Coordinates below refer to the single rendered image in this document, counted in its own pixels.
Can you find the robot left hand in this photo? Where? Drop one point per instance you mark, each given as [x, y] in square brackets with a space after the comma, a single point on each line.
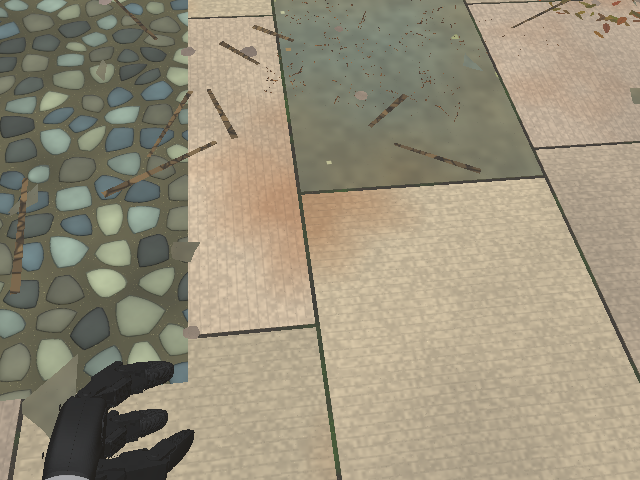
[85, 434]

